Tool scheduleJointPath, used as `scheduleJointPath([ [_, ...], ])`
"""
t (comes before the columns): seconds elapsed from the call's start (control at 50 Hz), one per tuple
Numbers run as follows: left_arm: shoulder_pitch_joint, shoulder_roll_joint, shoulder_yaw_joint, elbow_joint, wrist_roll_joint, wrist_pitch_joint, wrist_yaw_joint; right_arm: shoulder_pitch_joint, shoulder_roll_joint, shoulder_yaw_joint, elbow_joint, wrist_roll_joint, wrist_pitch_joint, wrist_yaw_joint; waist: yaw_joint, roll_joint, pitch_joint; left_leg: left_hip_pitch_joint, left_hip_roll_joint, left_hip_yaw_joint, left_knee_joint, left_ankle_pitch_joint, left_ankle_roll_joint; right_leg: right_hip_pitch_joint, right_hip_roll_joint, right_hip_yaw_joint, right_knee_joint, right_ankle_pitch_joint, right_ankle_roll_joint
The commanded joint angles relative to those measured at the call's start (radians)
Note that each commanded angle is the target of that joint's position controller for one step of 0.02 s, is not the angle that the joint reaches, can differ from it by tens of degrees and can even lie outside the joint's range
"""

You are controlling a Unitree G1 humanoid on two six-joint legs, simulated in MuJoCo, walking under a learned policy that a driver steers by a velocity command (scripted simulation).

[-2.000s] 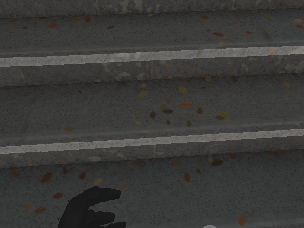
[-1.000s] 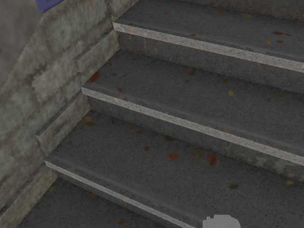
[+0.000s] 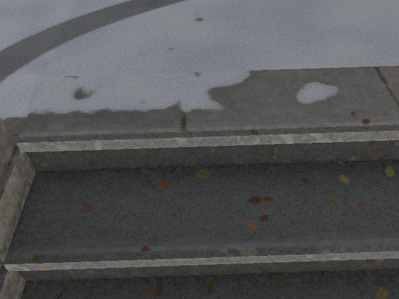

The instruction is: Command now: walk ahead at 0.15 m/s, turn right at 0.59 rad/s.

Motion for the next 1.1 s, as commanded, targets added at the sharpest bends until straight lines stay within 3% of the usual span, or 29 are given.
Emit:
scheduleJointPath([
  [0.02,0.108,0.02,-0.002,0.025,-0.01,0.007,-0.017,-0.268,-0.075,0.0,-0.165,-0.038,-0.03,0.002,0.087,0.021,-0.062,-0.083,0.194,-0.069,-0.206,0.644,0.178,0.171,-0.001,-0.007,0.101,0.083,0.053],
  [0.12,-0.001,0.064,0.011,-0.037,0.054,0.02,0.036,-0.285,-0.16,-0.022,-0.212,0.019,-0.044,0.004,0.085,0.107,-0.092,0.176,0.25,0.001,-0.196,0.852,0.161,0.387,-0.066,-0.07,-0.53,-0.028,0.153],
  [0.18,-0.033,0.01,-0.016,-0.079,0.045,0.041,0.051,-0.209,-0.203,-0.068,-0.209,0.036,-0.043,0.031,0.023,0.121,-0.022,0.417,0.355,-0.065,-0.15,0.947,0.204,0.427,-0.048,-0.096,-0.944,-0.173,0.197],
  [0.22,0.04,0.009,-0.012,-0.077,0.03,0.021,0.063,-0.183,-0.234,-0.091,-0.233,0.05,-0.015,0.032,0.047,0.103,-0.006,0.527,0.401,-0.098,-0.092,0.897,0.208,0.485,0.001,-0.134,-1.231,-0.037,0.204],
  [0.26,0.106,0.089,0.024,-0.049,0.006,-0.005,0.111,-0.115,-0.183,-0.088,-0.233,0.054,0.026,0.046,0.04,0.089,-0.068,0.512,0.352,-0.09,0.023,0.752,0.118,0.678,0.072,-0.123,-1.38,0.209,0.122],
  [0.28,0.113,0.155,0.043,-0.059,-0.001,-0.013,0.141,-0.113,-0.1,-0.074,-0.297,0.043,0.03,0.036,-0.03,-0.049,-0.21,0.354,0.209,0.012,0.184,0.524,0.004,0.92,-0.003,-0.01,-1.257,0.727,-0.026],
  [0.3,0.178,0.223,0.066,-0.057,-0.003,-0.017,0.151,-0.153,-0.075,-0.064,-0.352,0.046,0.028,0.02,0.009,-0.132,-0.237,0.096,0.076,0.033,0.306,0.034,-0.1,1.117,-0.13,0.201,-1.339,0.92,-0.181],
  [0.32,0.29,0.237,0.076,-0.051,0.004,-0.02,0.146,-0.264,-0.102,-0.072,-0.414,0.05,0.032,0.001,0.108,-0.222,-0.18,-0.197,-0.035,-0.061,0.502,-0.437,-0.167,1.266,-0.225,0.399,-1.441,0.83,-0.248],
  [0.36,0.37,0.271,0.098,0.014,0.039,-0.043,0.126,-0.331,-0.112,-0.074,-0.396,0.041,0.041,0.023,0.163,-0.173,-0.116,-0.544,-0.027,-0.301,1.148,-0.503,-0.135,1.281,-0.24,0.385,-1.408,0.752,-0.183],
  [0.38,0.327,0.232,0.089,0.011,0.031,-0.036,0.118,-0.309,-0.139,-0.085,-0.388,0.048,0.037,0.023,0.143,-0.104,-0.1,-0.615,-0.014,-0.362,1.366,-0.483,-0.103,1.202,-0.25,0.35,-1.387,0.766,-0.167],
  [0.44,0.208,0.079,0.019,-0.032,0.023,0.012,0.094,-0.277,-0.08,-0.053,-0.415,0.054,0.036,0.007,0.025,0.012,-0.059,-0.631,-0.016,-0.373,1.488,-0.351,-0.035,0.944,-0.205,0.248,-1.446,0.538,-0.139],
  [0.52,0.284,0.145,0.012,-0.084,0.063,-0.004,0.104,-0.271,-0.097,-0.023,-0.464,0.077,0.058,0.0,0.071,-0.039,-0.08,-0.782,-0.055,-0.345,1.682,-0.334,-0.085,0.951,-0.188,0.204,-1.429,0.488,-0.118],
  [0.6,0.466,0.148,0.005,-0.025,0.08,-0.019,0.113,-0.338,-0.092,0.025,-0.532,0.052,0.052,0.001,0.147,-0.08,-0.044,-1.044,-0.022,-0.393,1.75,-0.382,-0.056,1.044,-0.226,0.248,-1.448,0.244,-0.086],
  [0.64,0.425,0.176,0.004,-0.058,0.078,-0.022,0.108,-0.302,-0.075,0.043,-0.527,0.051,0.056,0.013,0.119,-0.072,0.007,-1.02,-0.011,-0.371,1.752,-0.284,-0.052,0.928,-0.21,0.26,-1.493,0.086,-0.08],
  [0.7,0.404,0.191,-0.011,-0.099,0.078,-0.031,0.096,-0.279,-0.123,0.049,-0.533,0.04,0.076,0.018,0.093,-0.071,0.013,-1.012,0.037,-0.387,1.615,-0.168,-0.063,0.84,-0.195,0.28,-1.528,-0.186,-0.056],
  [0.74,0.399,0.204,-0.01,-0.109,0.077,-0.035,0.101,-0.325,-0.102,0.067,-0.547,0.018,0.083,0.029,0.106,-0.092,0.007,-1.044,0.067,-0.395,1.502,-0.163,-0.06,0.895,-0.214,0.308,-1.549,-0.19,-0.047],
  [0.78,0.418,0.236,0.003,-0.09,0.089,-0.037,0.107,-0.331,-0.075,0.086,-0.564,0.026,0.083,0.036,0.098,-0.1,0.008,-1.05,0.105,-0.455,1.356,-0.193,-0.029,0.974,-0.25,0.318,-1.558,-0.168,-0.019],
  [0.8,0.396,0.26,0.016,-0.079,0.072,-0.045,0.106,-0.348,-0.074,0.094,-0.593,0.038,0.086,0.038,0.055,-0.069,0.008,-0.988,0.127,-0.502,1.122,-0.375,-0.008,0.967,-0.268,0.321,-1.579,-0.21,0.025],
  [0.82,0.301,0.294,0.029,-0.115,0.032,-0.048,0.079,-0.354,-0.087,0.09,-0.575,0.034,0.091,0.059,0.013,-0.072,0.002,-0.683,0.067,-0.345,0.931,-0.667,-0.035,0.776,-0.232,0.216,-1.665,-0.301,0.032],
  [0.84,0.284,0.297,0.035,-0.111,0.035,-0.05,0.073,-0.344,-0.113,0.08,-0.551,0.06,0.101,0.072,0.018,-0.108,0.006,-0.505,0.04,-0.331,0.848,-0.633,-0.026,0.661,-0.241,0.226,-1.694,-0.356,0.026],
  [0.86,0.205,0.277,0.029,-0.128,0.01,-0.058,0.058,-0.252,-0.103,0.064,-0.506,0.076,0.085,0.085,-0.041,-0.155,0.045,-0.341,0.025,-0.304,0.895,-0.401,-0.006,0.616,-0.245,0.2,-1.742,-0.25,0.034],
  [0.88,0.06,0.28,0.026,-0.203,-0.011,-0.069,0.045,-0.133,-0.174,0.029,-0.464,0.084,0.066,0.078,-0.116,-0.107,-0.032,-0.179,-0.025,-0.322,0.726,-0.285,0.012,0.629,-0.18,0.122,-1.664,-0.15,0.063],
  [0.9,0.033,0.173,0.003,-0.231,-0.01,-0.072,0.039,0.017,-0.246,-0.013,-0.382,0.067,0.027,0.075,-0.142,0.055,-0.104,0.033,-0.023,-0.543,0.505,-0.086,0.082,0.548,-0.058,0.023,-1.406,-0.12,0.131],
  [0.92,0.077,0.149,0.014,-0.304,-0.031,-0.044,0.048,0.126,-0.386,-0.056,-0.417,0.051,0.004,0.057,-0.153,0.438,-0.134,0.167,0.233,-1.274,0.096,-0.165,0.277,0.251,0.145,0.064,-1.057,-0.46,0.247],
  [0.94,0.098,0.121,0.019,-0.255,-0.04,-0.018,0.066,0.234,-0.423,-0.072,-0.398,0.057,-0.021,0.045,-0.196,0.393,-0.146,0.14,0.302,-1.511,0.004,-0.246,0.264,0.246,0.188,0.308,-0.68,-0.333,0.236],
  [0.96,0.293,0.033,0.014,-0.148,0.002,0.029,0.086,0.032,-0.27,-0.035,-0.397,0.054,0.037,-0.041,-0.011,0.209,-0.144,-0.006,0.279,-1.261,-0.033,0.042,0.177,0.438,0.167,0.242,-0.467,-0.353,0.181],
  [0.98,0.329,0.037,0.01,-0.147,0.005,0.059,0.099,-0.111,-0.231,-0.028,-0.418,0.05,0.059,-0.062,0.07,0.247,-0.076,-0.127,0.228,-1.127,0.054,0.007,0.148,0.47,0.141,0.18,-0.384,-0.318,0.19],
  [1.02,0.251,0.023,-0.005,-0.154,0.033,0.093,0.136,-0.251,-0.09,-0.003,-0.406,0.058,0.087,-0.077,0.094,0.219,0.039,-0.334,0.163,-0.793,0.257,-0.077,0.101,0.496,0.123,0.101,-0.303,-0.193,0.179],
  [1.1,0.152,0.043,-0.006,-0.192,0.037,0.11,0.141,-0.123,-0.099,-0.026,-0.354,0.056,0.079,-0.081,0.026,0.125,0.052,-0.273,0.181,-0.749,0.262,-0.078,0.153,0.464,0.146,0.031,-0.19,-0.161,0.159],
])
Velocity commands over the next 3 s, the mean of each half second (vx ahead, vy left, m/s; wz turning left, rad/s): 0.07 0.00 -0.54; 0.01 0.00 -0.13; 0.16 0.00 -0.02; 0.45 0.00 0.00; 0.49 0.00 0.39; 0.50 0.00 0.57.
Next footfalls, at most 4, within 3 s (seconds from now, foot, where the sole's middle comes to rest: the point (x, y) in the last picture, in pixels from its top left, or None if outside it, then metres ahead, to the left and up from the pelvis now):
0.24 right None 0.11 -0.14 -0.77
0.88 left None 0.31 0.20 -0.61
1.50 right None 0.11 -0.05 -0.77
1.76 left None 0.41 -0.01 -0.61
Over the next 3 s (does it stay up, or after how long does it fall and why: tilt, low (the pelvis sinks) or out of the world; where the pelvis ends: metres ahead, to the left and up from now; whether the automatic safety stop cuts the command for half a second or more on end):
stays up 0.92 -0.20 0.41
